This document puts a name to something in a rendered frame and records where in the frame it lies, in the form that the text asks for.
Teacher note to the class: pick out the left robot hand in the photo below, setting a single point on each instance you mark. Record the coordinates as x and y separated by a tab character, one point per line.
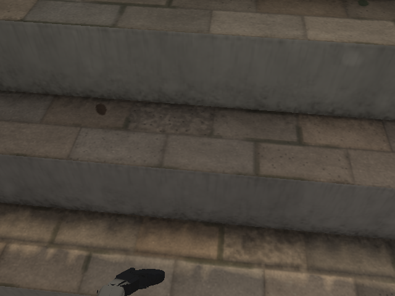
131	280

